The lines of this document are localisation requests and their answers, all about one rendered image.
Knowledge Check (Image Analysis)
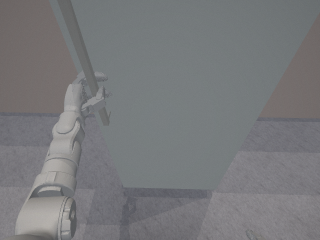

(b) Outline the robot left upper arm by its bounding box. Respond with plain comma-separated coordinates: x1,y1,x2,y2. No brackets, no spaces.
2,196,77,240

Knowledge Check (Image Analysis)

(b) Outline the right robot hand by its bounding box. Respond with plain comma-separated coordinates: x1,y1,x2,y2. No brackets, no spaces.
246,229,266,240

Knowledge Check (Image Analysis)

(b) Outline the handle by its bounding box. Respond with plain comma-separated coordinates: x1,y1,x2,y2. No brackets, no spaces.
57,0,111,126

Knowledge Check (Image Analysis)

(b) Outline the left robot hand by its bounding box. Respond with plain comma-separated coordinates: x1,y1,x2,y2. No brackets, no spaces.
64,70,112,121

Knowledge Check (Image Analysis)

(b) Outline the fridge door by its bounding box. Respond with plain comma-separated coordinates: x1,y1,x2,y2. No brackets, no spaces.
49,0,320,190

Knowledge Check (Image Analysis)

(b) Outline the robot left forearm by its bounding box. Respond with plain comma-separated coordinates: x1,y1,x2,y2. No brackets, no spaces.
14,111,86,235

